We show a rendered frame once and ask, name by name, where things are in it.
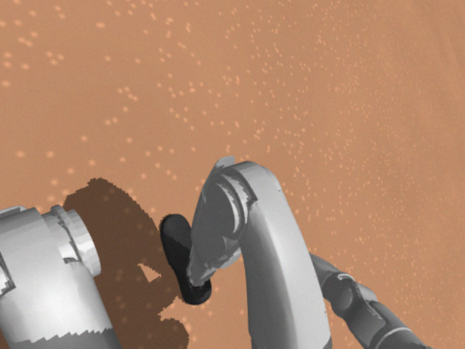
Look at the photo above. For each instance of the right robot hand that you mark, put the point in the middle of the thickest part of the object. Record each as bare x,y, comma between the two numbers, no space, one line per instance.
323,269

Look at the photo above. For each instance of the right robot foot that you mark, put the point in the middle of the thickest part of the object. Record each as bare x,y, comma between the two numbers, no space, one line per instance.
176,241

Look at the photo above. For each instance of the right robot arm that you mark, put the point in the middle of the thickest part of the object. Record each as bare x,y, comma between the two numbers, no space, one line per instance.
373,324

